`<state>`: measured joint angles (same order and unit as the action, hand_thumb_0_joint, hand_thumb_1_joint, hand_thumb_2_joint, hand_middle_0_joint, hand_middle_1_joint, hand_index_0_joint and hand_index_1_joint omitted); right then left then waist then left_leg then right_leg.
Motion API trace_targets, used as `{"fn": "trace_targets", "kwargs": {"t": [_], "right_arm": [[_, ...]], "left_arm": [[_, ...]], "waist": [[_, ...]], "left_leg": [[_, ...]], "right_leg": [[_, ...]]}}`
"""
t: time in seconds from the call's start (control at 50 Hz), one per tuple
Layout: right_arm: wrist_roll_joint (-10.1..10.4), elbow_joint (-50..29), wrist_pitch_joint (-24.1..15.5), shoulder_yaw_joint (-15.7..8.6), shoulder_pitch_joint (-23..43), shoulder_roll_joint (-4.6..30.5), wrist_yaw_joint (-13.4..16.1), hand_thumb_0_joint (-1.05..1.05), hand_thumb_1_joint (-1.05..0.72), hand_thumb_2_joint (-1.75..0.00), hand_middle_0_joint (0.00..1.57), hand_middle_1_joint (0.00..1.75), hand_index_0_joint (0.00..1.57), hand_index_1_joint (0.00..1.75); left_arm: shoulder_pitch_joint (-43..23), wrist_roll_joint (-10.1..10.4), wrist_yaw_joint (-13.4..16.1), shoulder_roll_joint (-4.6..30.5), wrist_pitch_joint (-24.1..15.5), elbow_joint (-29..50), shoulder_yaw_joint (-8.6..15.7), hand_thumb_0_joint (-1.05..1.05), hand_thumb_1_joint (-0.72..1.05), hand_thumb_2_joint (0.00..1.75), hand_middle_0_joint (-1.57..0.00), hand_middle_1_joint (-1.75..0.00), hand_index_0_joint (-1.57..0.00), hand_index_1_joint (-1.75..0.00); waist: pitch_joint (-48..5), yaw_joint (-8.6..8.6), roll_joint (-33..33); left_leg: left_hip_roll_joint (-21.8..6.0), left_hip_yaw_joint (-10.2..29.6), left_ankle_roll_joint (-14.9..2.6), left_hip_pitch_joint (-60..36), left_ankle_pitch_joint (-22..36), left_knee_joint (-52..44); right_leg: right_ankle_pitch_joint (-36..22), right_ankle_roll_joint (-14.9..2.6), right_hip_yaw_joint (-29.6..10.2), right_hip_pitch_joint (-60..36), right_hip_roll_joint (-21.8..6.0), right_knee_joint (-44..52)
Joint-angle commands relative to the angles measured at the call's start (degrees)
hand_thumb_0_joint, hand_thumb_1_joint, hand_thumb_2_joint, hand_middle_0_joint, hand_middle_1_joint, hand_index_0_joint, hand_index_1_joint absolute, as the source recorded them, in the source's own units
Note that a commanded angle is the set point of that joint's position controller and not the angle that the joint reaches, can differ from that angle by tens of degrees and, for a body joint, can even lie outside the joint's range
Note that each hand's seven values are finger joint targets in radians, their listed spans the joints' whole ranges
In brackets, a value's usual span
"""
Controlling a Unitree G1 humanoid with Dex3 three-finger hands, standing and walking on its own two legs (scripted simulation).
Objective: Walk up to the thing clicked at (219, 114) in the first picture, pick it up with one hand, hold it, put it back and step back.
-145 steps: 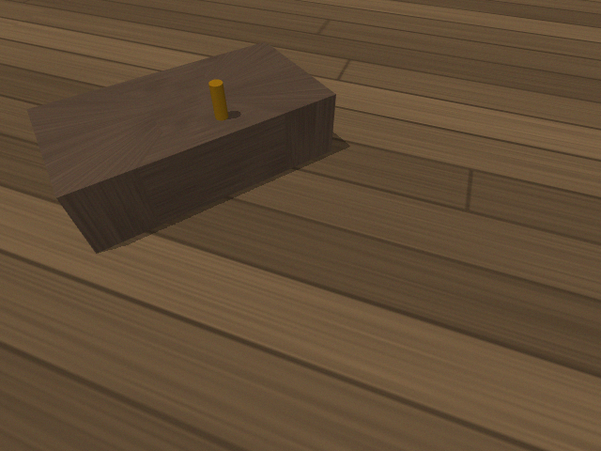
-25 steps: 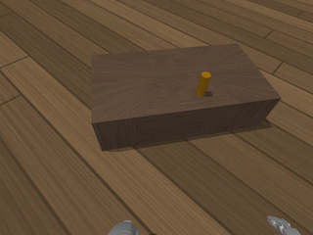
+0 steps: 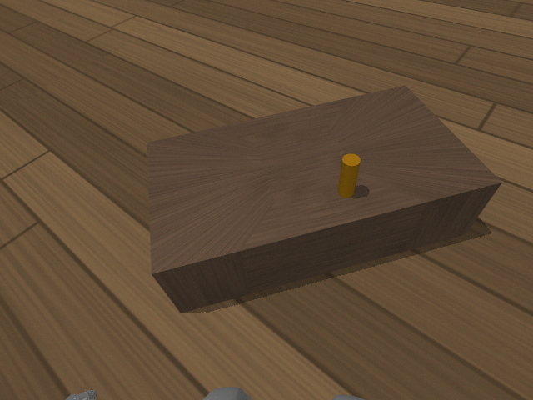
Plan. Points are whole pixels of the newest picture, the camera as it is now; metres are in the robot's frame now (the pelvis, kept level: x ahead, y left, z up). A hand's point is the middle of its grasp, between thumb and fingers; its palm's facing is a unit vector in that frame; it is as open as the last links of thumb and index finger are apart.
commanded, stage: walk up
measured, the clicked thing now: (348, 176) +0.83 -0.22 -0.35
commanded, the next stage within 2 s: stand in 1.80 s
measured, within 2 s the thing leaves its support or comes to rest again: neither
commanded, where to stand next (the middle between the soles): +0.23 +0.04 m, yaw -3 degrees
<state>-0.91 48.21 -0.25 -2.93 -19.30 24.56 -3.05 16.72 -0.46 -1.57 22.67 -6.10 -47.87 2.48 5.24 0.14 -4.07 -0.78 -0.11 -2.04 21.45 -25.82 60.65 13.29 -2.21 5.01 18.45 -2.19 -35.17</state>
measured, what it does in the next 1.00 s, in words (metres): walks ahead: left foot, then right foot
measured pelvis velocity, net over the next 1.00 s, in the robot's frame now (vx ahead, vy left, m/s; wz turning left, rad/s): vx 0.15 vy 0.06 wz -0.07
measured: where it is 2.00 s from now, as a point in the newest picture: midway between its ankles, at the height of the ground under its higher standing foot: outside the picture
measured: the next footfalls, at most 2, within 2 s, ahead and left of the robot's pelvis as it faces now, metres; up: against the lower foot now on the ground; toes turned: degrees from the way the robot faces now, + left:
left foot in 0.30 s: +0.22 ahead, +0.19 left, +0.00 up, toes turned +3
right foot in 0.64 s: +0.21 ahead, -0.06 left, +0.00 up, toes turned -5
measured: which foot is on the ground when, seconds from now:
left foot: up 0.00-0.28, down 0.30-1.00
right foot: down 0.00-0.32, up 0.34-0.62, down 0.64-1.00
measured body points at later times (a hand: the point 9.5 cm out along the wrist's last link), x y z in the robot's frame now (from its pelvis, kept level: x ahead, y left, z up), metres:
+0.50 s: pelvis +0.12 +0.08 +0.00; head +0.15 +0.10 +0.45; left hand +0.17 +0.40 -0.13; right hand +0.19 -0.24 -0.09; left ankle +0.18 +0.18 -0.72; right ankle +0.13 -0.07 -0.68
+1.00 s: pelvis +0.15 +0.06 +0.01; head +0.16 +0.06 +0.46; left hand +0.28 +0.36 -0.11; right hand +0.22 -0.24 -0.12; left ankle +0.18 +0.18 -0.72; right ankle +0.17 -0.06 -0.72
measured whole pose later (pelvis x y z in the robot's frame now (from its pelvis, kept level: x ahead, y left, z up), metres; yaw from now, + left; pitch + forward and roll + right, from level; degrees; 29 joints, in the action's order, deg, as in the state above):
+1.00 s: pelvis +0.15 +0.06 +0.01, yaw -4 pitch -3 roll +0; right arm -0.3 62.3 -1.6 0.8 -5.7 20.2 -0.8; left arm 5.0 0.0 -0.9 20.6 -1.1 -61.3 -0.4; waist 3.7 0.2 0.1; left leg -2.8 -6.5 0.2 11.3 -13.1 27.2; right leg 12.9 0.4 0.8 12.8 -1.6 -28.4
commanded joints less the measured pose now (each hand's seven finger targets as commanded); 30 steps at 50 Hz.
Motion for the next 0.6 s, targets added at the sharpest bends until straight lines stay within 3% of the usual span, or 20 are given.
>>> {"fn": "trace_targets", "kwargs": {"t": [0.0, 0.06, 0.12, 0.16, 0.2, 0.22, 0.24, 0.26, 0.28, 0.3, 0.32, 0.34, 0.36, 0.38, 0.42, 0.46, 0.54, 0.58], "right_arm": [[0.0, -3.4, -1.5, -4.0, -2.8, 11.1, -0.2, 0.0, -0.9, -0.9, 0.2, 0.3, 0.2, 0.3], [-0.5, -3.5, -1.2, -4.4, -0.3, 10.5, -1.1, 0.0, -0.9, -0.9, 0.2, 0.3, 0.2, 0.3], [-0.9, -4.5, -1.6, -4.2, 3.4, 9.8, -1.6, 0.0, -0.9, -0.9, 0.2, 0.3, 0.2, 0.3], [-0.8, -3.9, -1.8, -4.1, 4.3, 9.3, -1.3, 0.0, -0.9, -0.9, 0.2, 0.3, 0.2, 0.3], [-0.5, -3.2, -2.4, -3.8, 4.3, 8.6, -0.8, 0.0, -0.9, -0.9, 0.2, 0.3, 0.2, 0.3], [-0.4, -2.4, -2.7, -3.8, 2.2, 8.4, -0.3, 0.0, -0.9, -0.9, 0.2, 0.3, 0.2, 0.3], [-0.5, -1.6, -3.0, -4.0, 1.2, 8.9, 0.1, 0.0, -0.9, -0.9, 0.2, 0.3, 0.2, 0.3], [-0.6, -0.2, -3.4, -4.4, -2.6, 10.1, 0.8, 0.0, -0.9, -0.9, 0.2, 0.3, 0.2, 0.3], [-0.9, 0.3, -3.8, -5.2, -6.4, 14.2, 1.5, 0.0, -0.9, -0.9, 0.2, 0.3, 0.2, 0.3], [-0.4, -1.4, -3.9, -6.1, -4.6, 19.6, 1.6, 0.0, -0.9, -0.9, 0.2, 0.3, 0.2, 0.3], [0.4, -1.8, -3.5, -6.8, -2.7, 20.5, 1.4, 0.0, -0.9, -0.9, 0.2, 0.3, 0.2, 0.3], [0.5, -2.5, -3.3, -5.9, -0.4, 17.3, 1.8, 0.0, -0.9, -0.9, 0.2, 0.3, 0.2, 0.3], [0.4, -2.8, -3.4, -4.9, 1.0, 15.4, 2.1, 0.0, -0.9, -0.9, 0.2, 0.3, 0.2, 0.3], [0.3, -2.9, -3.6, -4.5, 1.8, 14.5, 2.4, 0.0, -0.9, -0.9, 0.2, 0.3, 0.2, 0.3], [0.4, -3.0, -3.8, -4.0, 4.1, 13.8, 2.6, 0.0, -0.9, -0.9, 0.2, 0.3, 0.2, 0.3], [0.1, -3.3, -3.7, -3.6, 4.7, 13.2, 3.0, 0.0, -0.9, -0.9, 0.2, 0.3, 0.2, 0.3], [0.3, -3.3, -3.1, -2.7, 7.0, 12.8, 3.2, 0.0, -0.9, -0.9, 0.2, 0.3, 0.2, 0.3], [0.9, -3.0, -2.6, -2.2, 8.5, 12.3, 3.3, 0.0, -0.9, -0.9, 0.2, 0.3, 0.2, 0.3]], "left_arm": [[3.9, 0.4, 1.3, 16.9, -0.9, 3.2, 5.0, 0.0, 0.9, 0.9, -0.2, -0.3, -0.2, -0.3], [3.6, 0.1, 1.0, 17.2, -0.8, 3.9, 5.2, 0.0, 0.9, 0.9, -0.2, -0.3, -0.2, -0.3], [4.6, -0.3, 0.7, 18.1, -0.7, 4.2, 5.6, 0.0, 0.9, 0.9, -0.2, -0.3, -0.2, -0.3], [3.4, -0.3, 0.8, 17.7, -0.4, 4.2, 5.1, 0.0, 0.9, 0.9, -0.2, -0.3, -0.2, -0.3], [2.4, -0.3, 0.9, 17.5, 0.2, 4.4, 4.5, 0.0, 0.9, 0.9, -0.2, -0.3, -0.2, -0.3], [0.3, -0.1, 0.9, 17.7, 0.6, 4.8, 4.2, 0.0, 0.9, 0.9, -0.2, -0.3, -0.2, -0.3], [0.6, 0.1, 1.0, 16.2, 1.0, 4.6, 3.5, 0.0, 0.9, 0.9, -0.2, -0.3, -0.2, -0.3], [1.2, -0.1, 1.1, 13.8, 1.5, 4.6, 2.3, 0.0, 0.9, 0.9, -0.2, -0.3, -0.2, -0.3], [4.0, -0.1, 1.1, 9.9, 1.8, 4.7, 1.2, 0.0, 0.9, 0.9, -0.2, -0.3, -0.2, -0.3], [5.8, 0.9, 1.4, 9.7, 2.4, 4.1, 1.0, 0.0, 0.9, 0.9, -0.2, -0.3, -0.2, -0.3], [5.0, 0.1, 2.3, 14.9, 2.8, 2.1, 2.4, 0.0, 0.9, 0.9, -0.2, -0.3, -0.2, -0.3], [4.5, 0.3, 2.4, 15.7, 2.9, 1.4, 2.3, 0.0, 0.9, 0.9, -0.2, -0.3, -0.2, -0.3], [5.3, 0.7, 2.3, 14.6, 3.0, 0.3, 2.5, 0.0, 0.9, 0.9, -0.2, -0.3, -0.2, -0.3], [6.6, 0.9, 2.2, 14.2, 2.9, -0.9, 2.4, 0.0, 0.9, 0.9, -0.2, -0.3, -0.2, -0.3], [8.4, 0.5, 1.8, 12.9, 3.3, -2.6, 2.2, 0.0, 0.9, 0.9, -0.2, -0.3, -0.2, -0.3], [6.1, 0.3, 1.6, 11.5, 3.9, -2.8, 2.0, 0.0, 0.9, 0.9, -0.2, -0.3, -0.2, -0.3], [3.4, 0.1, 1.9, 10.3, 4.3, -3.8, 2.2, 0.0, 0.9, 0.9, -0.2, -0.3, -0.2, -0.3], [3.7, -0.1, 1.9, 9.9, 4.2, -5.0, 2.3, 0.0, 0.9, 0.9, -0.2, -0.3, -0.2, -0.3]], "waist": [[-1.4, -0.81, 12.0], [-0.1, -1.12, 12.9], [-0.4, -2.19, 13.1], [0.2, -1.94, 12.7], [-0.9, -1.57, 12.4], [-2.4, 0.38, 11.7], [-3.1, 0.96, 8.9], [-5.5, 2.74, 5.1], [-7.2, 3.53, -7.9], [-4.9, 2.8, -14.5], [-3.6, 2.7, -9.1], [-2.0, 1.51, -4.2], [-2.4, 0.71, -4.5], [-2.9, 0.01, -5.7], [-4.4, -0.97, -7.6], [-4.7, -0.13, -7.5], [-5.6, -0.44, -5.8], [-7.5, -1.83, -3.7]], "left_leg": [[-4.3, 2.5, 1.05, 11.0, 7.3, -1.1], [-5.1, 0.8, 2.37, 9.8, 9.9, -8.7], [-5.6, -0.3, 2.52, 8.1, 10.4, -16.3], [-5.0, -1.4, 2.44, 4.5, 12.1, -19.9], [-3.6, -2.4, 2.19, -1.0, 13.5, -23.3], [-3.3, -2.6, 1.65, -6.1, 16.0, -26.1], [-1.7, -3.5, 1.46, -10.0, 15.1, -28.5], [-0.9, -2.8, 0.51, -15.7, 11.7, -29.6], [-9.6, 9.6, -1.94, -17.9, 4.0, -38.6], [-21.8, 31.7, -7.94, -18.2, -2.5, -47.4], [-23.9, 34.0, -12.78, -13.7, -3.5, -46.2], [-20.6, 26.1, -12.22, -11.4, 2.9, -44.5], [-18.3, 20.4, -10.9, -11.4, 10.2, -42.9], [-16.2, 15.6, -9.5, -11.0, 15.7, -41.3], [-14.0, 9.5, -9.25, -8.6, 20.4, -40.1], [-14.3, 8.1, -9.56, -8.2, 22.5, -39.0], [-15.3, 6.8, -9.43, -3.6, 27.8, -34.7], [-13.9, 5.4, -7.5, -2.3, 25.4, -30.8]], "right_leg": [[7.5, -9.35, -17.9, -6.8, -13.3, 20.9], [13.3, -9.7, -14.2, -3.2, -12.1, 22.7], [15.3, -9.95, -13.1, -3.3, -12.0, 21.4], [13.4, -9.27, -11.1, -0.8, -11.5, 19.7], [6.9, -9.13, -10.4, 1.0, -11.8, 15.7], [3.4, -8.4, -9.8, 2.6, -12.1, 12.4], [1.4, -7.21, -8.0, 4.1, -10.4, 7.5], [1.0, -5.23, -7.1, 6.2, -9.0, 0.5], [3.8, -2.46, -2.8, 8.6, -4.5, -14.6], [17.9, -0.03, -1.7, 19.3, 4.4, -22.3], [19.2, -0.57, -7.4, 17.3, 0.4, -27.5], [17.3, -0.37, -9.2, 16.8, 0.0, -29.4], [15.3, -0.31, -10.1, 15.6, -0.5, -28.3], [13.1, -0.28, -9.8, 13.7, -1.7, -25.4], [10.4, 0.61, -7.4, 9.3, -1.6, -21.4], [10.1, 1.35, -5.8, 7.2, -1.6, -15.7], [7.0, 1.08, -3.2, -0.7, -0.2, -7.4], [1.5, 0.04, -2.2, -6.5, 0.8, 0.1]]}}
